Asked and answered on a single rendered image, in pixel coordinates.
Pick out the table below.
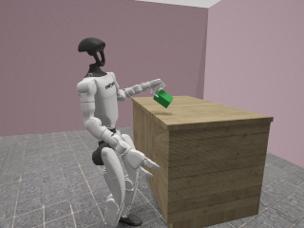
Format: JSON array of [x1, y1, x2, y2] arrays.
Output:
[[131, 95, 274, 228]]

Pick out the sponge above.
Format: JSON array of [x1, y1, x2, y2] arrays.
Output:
[[153, 89, 173, 108]]

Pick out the robot left hand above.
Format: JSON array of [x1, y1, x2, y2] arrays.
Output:
[[149, 79, 166, 98]]

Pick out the robot left shin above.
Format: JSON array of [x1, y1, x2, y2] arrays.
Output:
[[122, 182, 139, 218]]

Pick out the robot left thigh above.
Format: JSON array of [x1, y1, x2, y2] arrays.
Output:
[[121, 134, 139, 190]]

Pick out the robot left upper arm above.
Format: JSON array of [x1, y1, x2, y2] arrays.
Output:
[[107, 72, 126, 102]]

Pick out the robot right forearm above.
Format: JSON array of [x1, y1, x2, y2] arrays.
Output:
[[85, 119, 132, 157]]

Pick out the robot right hand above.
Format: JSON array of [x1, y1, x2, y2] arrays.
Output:
[[125, 148, 160, 179]]

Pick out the robot left forearm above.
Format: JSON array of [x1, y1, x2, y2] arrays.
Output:
[[121, 82, 150, 98]]

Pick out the robot right upper arm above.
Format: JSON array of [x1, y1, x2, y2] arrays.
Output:
[[76, 78, 102, 130]]

